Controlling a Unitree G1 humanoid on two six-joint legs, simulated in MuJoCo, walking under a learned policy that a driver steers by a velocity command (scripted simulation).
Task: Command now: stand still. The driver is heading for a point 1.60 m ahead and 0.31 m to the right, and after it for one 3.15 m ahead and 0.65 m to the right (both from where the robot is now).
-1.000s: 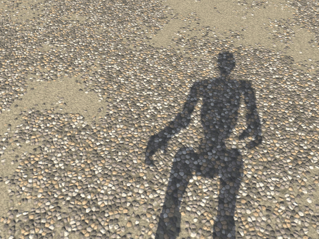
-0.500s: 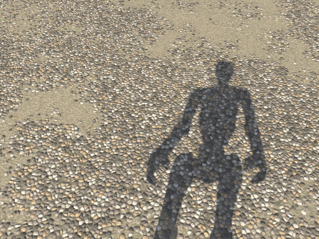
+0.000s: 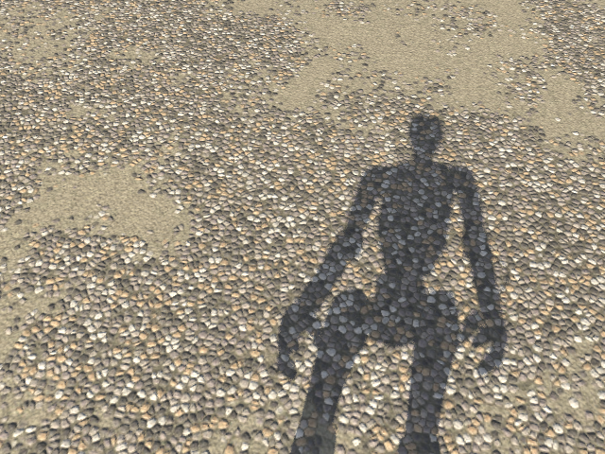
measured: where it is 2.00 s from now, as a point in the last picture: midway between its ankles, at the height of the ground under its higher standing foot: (357, 334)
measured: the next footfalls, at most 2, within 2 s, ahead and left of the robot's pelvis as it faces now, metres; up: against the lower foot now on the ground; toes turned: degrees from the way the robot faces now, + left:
right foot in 1.00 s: +0.46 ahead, -0.08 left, +0.00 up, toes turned -9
left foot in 1.48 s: +0.77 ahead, +0.05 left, +0.00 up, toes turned -24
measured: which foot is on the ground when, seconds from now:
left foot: down 0.00-1.00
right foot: down 0.00-0.52, up 0.54-0.98, down 1.00-1.00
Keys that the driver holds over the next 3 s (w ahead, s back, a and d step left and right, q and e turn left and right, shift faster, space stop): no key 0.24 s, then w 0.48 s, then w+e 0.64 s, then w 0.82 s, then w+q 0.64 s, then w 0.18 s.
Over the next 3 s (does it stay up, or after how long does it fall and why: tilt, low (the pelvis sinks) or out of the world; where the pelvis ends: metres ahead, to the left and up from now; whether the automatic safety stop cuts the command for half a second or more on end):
stays up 1.35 -0.29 0.00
